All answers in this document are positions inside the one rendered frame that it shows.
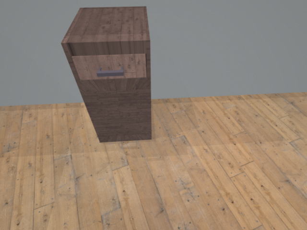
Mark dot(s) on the cabinet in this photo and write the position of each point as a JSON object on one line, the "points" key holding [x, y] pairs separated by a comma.
{"points": [[120, 109]]}

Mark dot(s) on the drawer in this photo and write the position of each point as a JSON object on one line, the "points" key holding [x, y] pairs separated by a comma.
{"points": [[134, 65]]}

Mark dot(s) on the handle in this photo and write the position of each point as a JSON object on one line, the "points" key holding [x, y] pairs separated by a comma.
{"points": [[107, 73]]}

